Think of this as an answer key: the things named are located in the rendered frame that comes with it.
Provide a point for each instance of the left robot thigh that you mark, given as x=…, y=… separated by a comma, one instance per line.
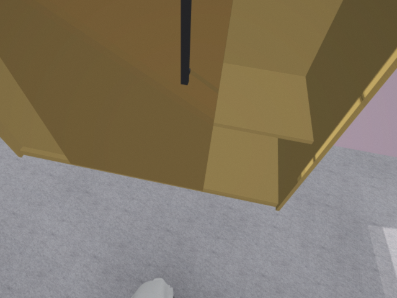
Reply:
x=154, y=289

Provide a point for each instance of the wardrobe door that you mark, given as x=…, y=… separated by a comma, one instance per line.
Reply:
x=104, y=76
x=20, y=118

